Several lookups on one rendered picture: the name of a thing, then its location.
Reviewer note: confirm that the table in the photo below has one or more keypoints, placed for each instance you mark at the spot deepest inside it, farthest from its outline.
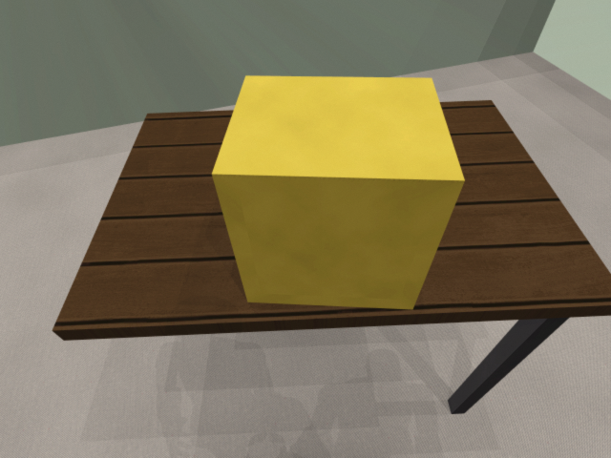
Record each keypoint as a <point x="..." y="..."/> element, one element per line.
<point x="161" y="261"/>

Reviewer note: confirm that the carton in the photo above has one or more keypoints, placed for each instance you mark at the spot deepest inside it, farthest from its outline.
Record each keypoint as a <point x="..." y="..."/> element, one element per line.
<point x="336" y="191"/>

